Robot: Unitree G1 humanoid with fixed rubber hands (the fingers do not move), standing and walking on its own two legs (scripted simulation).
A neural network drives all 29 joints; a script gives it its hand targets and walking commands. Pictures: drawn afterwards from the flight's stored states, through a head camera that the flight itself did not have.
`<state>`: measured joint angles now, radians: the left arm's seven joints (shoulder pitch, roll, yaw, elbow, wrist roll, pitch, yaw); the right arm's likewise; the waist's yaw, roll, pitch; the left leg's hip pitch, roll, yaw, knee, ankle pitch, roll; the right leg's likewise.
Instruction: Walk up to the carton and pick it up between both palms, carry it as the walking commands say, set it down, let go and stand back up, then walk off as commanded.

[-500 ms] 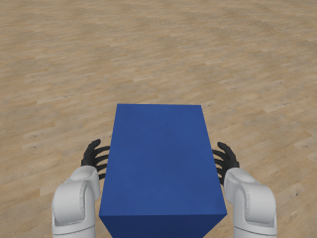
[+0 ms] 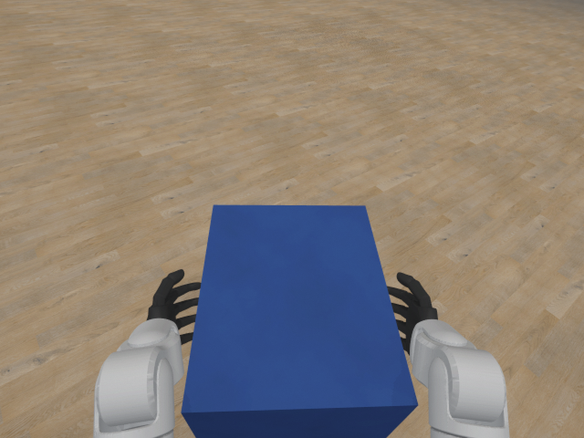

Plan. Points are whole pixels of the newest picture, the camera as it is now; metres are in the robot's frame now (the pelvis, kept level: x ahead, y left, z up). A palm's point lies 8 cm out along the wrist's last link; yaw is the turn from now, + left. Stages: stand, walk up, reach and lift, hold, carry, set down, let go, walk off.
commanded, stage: carry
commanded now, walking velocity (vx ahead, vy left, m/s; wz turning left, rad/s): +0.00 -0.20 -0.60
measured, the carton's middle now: (290, 329) +0.30 +0.01 +0.01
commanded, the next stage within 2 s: none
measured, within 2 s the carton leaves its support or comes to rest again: neither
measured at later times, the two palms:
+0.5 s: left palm (385, 343) +0.26 -0.10 +0.06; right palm out of the picture +0.16 -0.40 +0.06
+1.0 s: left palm (577, 403) +0.19 -0.30 +0.09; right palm out of the picture +0.01 -0.55 +0.09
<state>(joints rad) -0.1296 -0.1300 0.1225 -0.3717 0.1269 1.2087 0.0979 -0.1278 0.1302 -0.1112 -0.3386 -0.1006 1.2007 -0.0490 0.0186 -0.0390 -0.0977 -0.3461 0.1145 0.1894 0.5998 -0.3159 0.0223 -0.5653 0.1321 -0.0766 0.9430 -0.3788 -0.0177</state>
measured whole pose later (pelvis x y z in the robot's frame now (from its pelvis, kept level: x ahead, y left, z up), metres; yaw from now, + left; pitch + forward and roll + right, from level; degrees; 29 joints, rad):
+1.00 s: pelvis -0.12 -0.28 +0.00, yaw -34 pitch +2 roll -4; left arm -0.19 -0.14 0.13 -0.36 0.12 1.21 0.10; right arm -0.15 0.13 -0.14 -0.37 -0.11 1.21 -0.04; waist 0.00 0.03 -0.05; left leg -0.30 0.36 0.27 0.62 -0.29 -0.12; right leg -0.45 -0.07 -0.11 0.75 -0.35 0.04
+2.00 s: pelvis -0.21 -0.35 +0.00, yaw -37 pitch +3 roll +0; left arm -0.16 -0.13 0.13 -0.29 0.14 1.19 0.07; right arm -0.14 0.13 -0.12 -0.32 -0.12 1.21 -0.05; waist -0.01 0.00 -0.13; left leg -0.31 0.05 0.15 0.53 -0.26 0.02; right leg -0.39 0.01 -0.13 0.46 -0.12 -0.08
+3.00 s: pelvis -0.18 -0.35 -0.02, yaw -43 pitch +3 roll +0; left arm -0.14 -0.13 0.12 -0.34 0.12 1.18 0.08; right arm -0.12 0.13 -0.10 -0.37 -0.13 1.21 -0.05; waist -0.01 0.00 -0.10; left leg -0.34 0.09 0.25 0.72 -0.42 0.02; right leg -0.50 0.04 -0.03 0.69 -0.26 -0.06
